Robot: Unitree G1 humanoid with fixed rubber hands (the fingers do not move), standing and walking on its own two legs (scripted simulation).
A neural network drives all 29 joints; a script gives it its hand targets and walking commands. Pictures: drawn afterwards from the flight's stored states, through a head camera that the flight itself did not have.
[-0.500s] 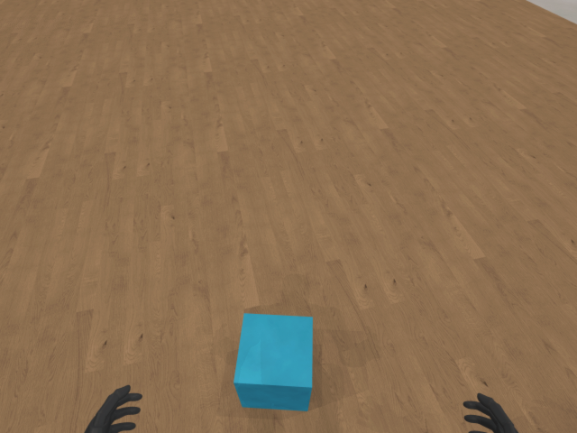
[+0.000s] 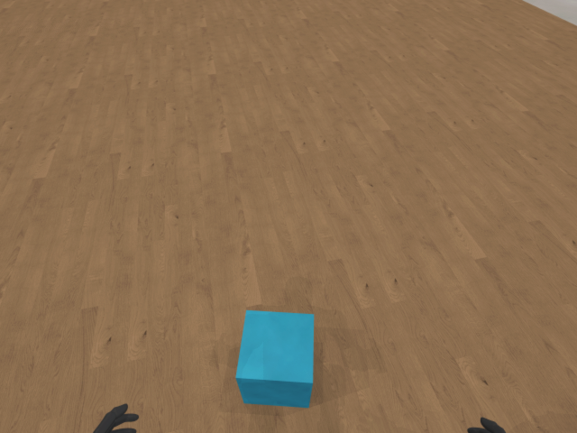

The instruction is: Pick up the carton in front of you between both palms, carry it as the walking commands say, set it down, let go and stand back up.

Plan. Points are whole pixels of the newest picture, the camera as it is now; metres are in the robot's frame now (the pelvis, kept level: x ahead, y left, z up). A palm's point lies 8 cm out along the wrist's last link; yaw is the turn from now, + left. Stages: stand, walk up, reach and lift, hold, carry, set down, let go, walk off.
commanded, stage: stand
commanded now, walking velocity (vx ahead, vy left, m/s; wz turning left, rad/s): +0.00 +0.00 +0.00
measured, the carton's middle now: (278, 359) +0.45 +0.06 -0.65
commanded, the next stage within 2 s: none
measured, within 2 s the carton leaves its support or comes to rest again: neither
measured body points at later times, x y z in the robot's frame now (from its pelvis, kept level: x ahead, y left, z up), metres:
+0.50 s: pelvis -0.02 +0.00 +0.00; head -0.02 +0.00 +0.45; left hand +0.08 +0.29 -0.11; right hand +0.08 -0.30 -0.12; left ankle +0.00 +0.12 -0.74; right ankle -0.02 -0.12 -0.74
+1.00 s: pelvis -0.02 -0.01 +0.01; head -0.02 +0.00 +0.46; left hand +0.07 +0.30 -0.11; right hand +0.07 -0.30 -0.12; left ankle +0.00 +0.12 -0.74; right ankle -0.02 -0.12 -0.74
